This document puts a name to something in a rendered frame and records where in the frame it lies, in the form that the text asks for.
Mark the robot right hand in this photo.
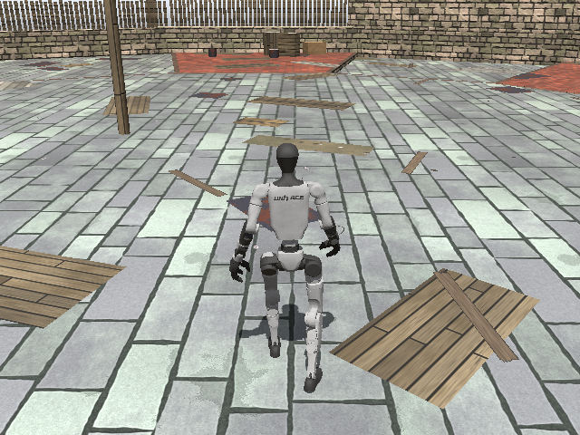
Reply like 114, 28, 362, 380
319, 240, 340, 257

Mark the left robot foot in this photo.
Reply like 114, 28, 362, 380
268, 336, 281, 358

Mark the right robot foot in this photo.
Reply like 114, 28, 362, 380
304, 367, 323, 392

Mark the robot left forearm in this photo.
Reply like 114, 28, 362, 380
233, 220, 253, 262

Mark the robot right upper arm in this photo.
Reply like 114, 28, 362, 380
307, 181, 334, 230

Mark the robot right forearm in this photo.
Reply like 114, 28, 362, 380
324, 216, 340, 245

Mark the robot foot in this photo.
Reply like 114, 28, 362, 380
304, 367, 323, 392
268, 336, 281, 358

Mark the robot left hand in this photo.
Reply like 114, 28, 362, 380
229, 257, 250, 283

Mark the robot left upper arm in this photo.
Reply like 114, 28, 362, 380
245, 183, 269, 235

